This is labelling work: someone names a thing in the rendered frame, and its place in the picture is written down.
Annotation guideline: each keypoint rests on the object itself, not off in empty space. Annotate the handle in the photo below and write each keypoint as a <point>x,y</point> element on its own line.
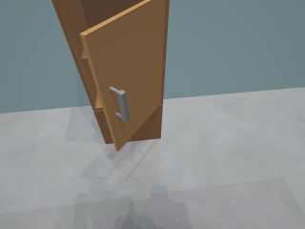
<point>123,102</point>

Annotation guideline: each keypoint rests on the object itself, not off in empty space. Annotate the cupboard door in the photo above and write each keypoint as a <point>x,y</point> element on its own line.
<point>126,52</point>

